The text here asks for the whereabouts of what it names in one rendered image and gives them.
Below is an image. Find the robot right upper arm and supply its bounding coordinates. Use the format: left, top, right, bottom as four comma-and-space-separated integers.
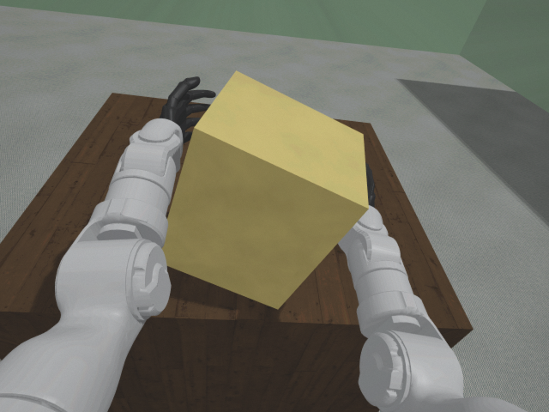
359, 330, 527, 412

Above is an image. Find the robot right forearm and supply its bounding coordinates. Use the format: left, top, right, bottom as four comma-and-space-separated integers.
338, 205, 463, 377

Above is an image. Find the robot left upper arm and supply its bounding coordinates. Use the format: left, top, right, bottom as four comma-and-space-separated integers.
0, 239, 171, 412

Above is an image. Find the robot left forearm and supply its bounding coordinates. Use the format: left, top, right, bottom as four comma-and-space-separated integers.
55, 118, 183, 311

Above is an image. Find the robot right hand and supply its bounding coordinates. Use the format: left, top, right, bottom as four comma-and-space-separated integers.
365, 163, 376, 208

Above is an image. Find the pedestal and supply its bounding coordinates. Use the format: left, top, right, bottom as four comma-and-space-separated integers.
0, 93, 473, 412

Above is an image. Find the carton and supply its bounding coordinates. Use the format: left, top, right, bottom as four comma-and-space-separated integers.
162, 71, 369, 310

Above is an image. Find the robot left hand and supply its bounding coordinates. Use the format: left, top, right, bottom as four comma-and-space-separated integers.
159, 76, 216, 144

